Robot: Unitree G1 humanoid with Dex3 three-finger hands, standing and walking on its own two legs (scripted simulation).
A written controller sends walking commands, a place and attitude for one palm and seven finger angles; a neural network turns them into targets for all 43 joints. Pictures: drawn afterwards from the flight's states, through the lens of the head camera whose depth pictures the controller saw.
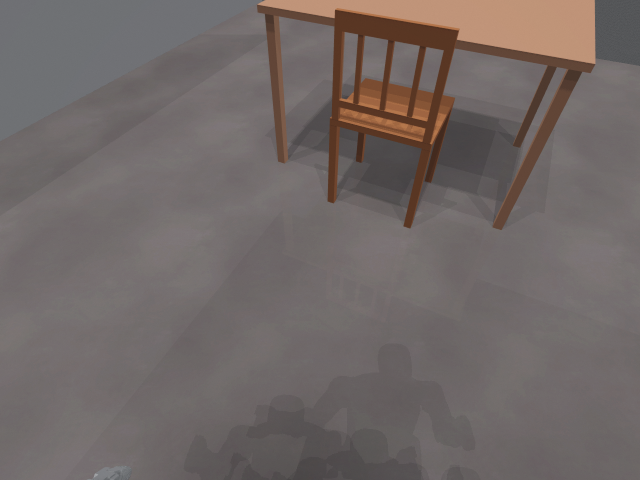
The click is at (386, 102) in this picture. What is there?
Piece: chair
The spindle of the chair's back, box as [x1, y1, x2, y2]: [379, 40, 394, 110]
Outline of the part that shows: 388,40 379,108 383,110 385,107 394,41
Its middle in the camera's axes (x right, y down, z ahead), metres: +0.22 -0.55 +1.32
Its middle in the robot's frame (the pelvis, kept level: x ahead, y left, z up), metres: +1.36 -0.16 -0.12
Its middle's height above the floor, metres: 0.65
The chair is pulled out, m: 0.00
